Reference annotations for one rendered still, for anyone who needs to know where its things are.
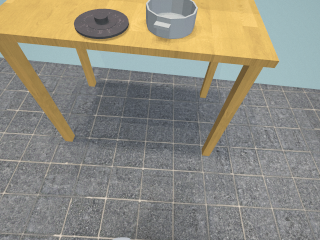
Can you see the knob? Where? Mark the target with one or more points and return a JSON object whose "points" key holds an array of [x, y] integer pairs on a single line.
{"points": [[101, 17]]}

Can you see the pot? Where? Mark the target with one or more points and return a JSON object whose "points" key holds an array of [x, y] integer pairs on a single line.
{"points": [[171, 19]]}

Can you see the table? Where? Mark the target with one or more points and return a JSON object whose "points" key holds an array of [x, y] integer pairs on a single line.
{"points": [[225, 31]]}

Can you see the lid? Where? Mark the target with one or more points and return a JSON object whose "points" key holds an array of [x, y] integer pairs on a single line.
{"points": [[116, 24]]}

